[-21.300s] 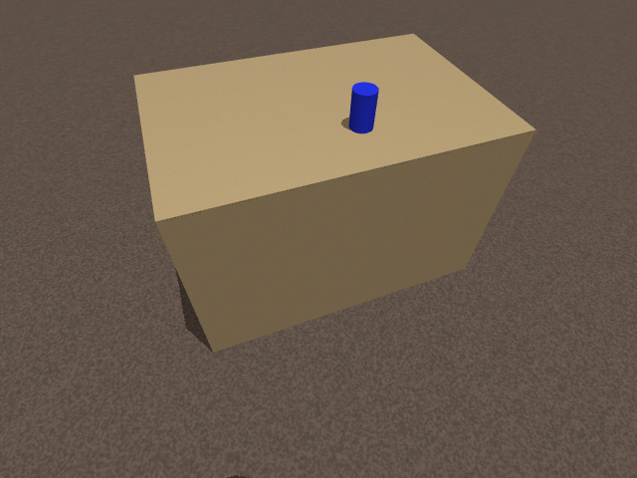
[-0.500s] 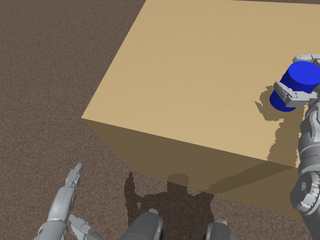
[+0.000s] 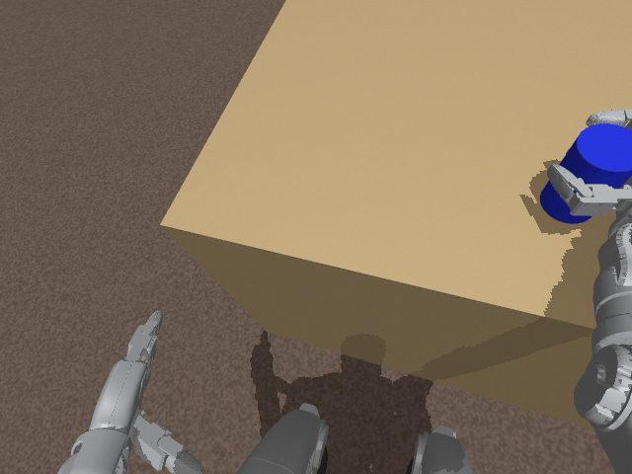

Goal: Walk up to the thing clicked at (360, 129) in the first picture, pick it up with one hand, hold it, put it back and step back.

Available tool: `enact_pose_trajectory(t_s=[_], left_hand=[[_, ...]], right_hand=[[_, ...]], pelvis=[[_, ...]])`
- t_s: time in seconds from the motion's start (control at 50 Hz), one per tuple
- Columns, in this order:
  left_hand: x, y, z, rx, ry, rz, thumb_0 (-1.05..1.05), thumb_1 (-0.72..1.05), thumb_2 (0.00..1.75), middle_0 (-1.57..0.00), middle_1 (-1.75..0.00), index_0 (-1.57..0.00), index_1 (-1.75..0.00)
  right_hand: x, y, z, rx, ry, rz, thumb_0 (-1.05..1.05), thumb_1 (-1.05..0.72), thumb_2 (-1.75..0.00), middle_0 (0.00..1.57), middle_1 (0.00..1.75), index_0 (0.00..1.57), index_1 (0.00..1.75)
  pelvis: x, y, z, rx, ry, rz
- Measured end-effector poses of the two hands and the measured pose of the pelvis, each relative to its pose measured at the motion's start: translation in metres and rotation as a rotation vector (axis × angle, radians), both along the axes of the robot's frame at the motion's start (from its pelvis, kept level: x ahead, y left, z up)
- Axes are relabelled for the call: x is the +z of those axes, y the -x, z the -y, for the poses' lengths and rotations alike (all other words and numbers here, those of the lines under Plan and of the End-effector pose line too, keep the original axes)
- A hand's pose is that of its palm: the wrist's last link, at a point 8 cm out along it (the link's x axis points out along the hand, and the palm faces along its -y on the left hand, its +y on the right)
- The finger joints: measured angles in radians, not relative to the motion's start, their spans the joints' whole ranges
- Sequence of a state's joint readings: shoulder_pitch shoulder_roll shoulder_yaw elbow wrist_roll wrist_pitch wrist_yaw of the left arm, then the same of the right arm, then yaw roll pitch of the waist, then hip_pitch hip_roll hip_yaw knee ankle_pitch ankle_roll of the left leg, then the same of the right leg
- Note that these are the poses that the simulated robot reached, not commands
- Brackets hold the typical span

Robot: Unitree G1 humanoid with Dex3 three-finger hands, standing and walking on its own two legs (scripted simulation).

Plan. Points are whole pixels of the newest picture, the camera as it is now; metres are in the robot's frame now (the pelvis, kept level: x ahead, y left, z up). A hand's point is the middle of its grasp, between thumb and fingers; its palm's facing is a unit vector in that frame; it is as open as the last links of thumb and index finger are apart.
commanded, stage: lower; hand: right
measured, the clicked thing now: (586, 177) +0.51 -0.22 +0.03
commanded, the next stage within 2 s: loosen in 0.08 s
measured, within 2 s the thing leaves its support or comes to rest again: neither
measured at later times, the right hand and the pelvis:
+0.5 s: hand (592, 169) +0.51 -0.22 +0.04, palm faces +0.22 +0.98 +0.00, open 9.9 cm; pelvis -0.01 +0.00 -0.01, yaw +0 degrees
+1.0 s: hand (613, 157) +0.52 -0.23 +0.06, palm faces +0.24 +0.97 -0.01, open 17.0 cm; pelvis +0.00 +0.00 +0.00, yaw +0 degrees
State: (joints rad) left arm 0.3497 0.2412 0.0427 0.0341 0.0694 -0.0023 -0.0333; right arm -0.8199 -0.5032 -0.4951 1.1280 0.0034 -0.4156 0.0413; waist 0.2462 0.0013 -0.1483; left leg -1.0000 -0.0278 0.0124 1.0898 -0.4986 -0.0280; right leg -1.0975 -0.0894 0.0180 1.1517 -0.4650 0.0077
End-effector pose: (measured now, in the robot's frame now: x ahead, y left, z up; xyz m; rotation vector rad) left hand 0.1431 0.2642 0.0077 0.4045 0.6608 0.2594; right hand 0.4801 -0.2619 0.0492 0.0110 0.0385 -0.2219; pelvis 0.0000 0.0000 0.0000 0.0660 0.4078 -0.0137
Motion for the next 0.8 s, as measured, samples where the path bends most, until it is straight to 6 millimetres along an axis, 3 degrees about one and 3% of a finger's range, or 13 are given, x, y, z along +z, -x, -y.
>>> enact_pose_trajectory(t_s=[0.3,0.52,0.64,0.8], left_hand=[[-0.001,0.001,0.001,-0.012,-0.01,0.011,-0.01,-0.53,0.05,-0.06,-0.04,-0.06,-0.05],[-0.002,0.01,-0.001,-0.004,-0.02,0.002,-0.01,-0.52,0.05,-0.06,-0.05,-0.06,-0.05],[-0.001,0.012,-0.001,-0.001,-0.031,-0.002,-0.01,-0.53,0.06,-0.06,-0.04,-0.06,-0.06],[0.0,0.005,0.0,-0.005,-0.032,-0.004,-0.01,-0.55,0.07,-0.06,-0.04,-0.05,-0.06]], right_hand=[[-0.004,-0.001,0.002,0.0,0.006,0.021,-0.01,0.34,-1.11,0.75,1.04,0.78,1.05],[-0.007,-0.001,0.002,0.0,0.01,0.008,-0.01,0.32,-0.65,0.84,0.78,0.87,0.79],[-0.013,-0.002,0.0,0.002,0.01,-0.001,-0.01,0.38,-0.4,0.75,0.59,0.76,0.6],[-0.012,-0.005,0.001,-0.004,0.005,0.005,-0.01,0.47,-0.19,0.46,0.33,0.47,0.33]], pelvis=[[-0.008,0.004,-0.001,-0.003,-0.005,-0.013],[-0.011,0.009,-0.001,-0.002,-0.007,-0.016],[-0.011,0.01,0.0,0.0,-0.007,-0.018],[-0.009,0.003,0.001,0.0,-0.009,-0.02]])
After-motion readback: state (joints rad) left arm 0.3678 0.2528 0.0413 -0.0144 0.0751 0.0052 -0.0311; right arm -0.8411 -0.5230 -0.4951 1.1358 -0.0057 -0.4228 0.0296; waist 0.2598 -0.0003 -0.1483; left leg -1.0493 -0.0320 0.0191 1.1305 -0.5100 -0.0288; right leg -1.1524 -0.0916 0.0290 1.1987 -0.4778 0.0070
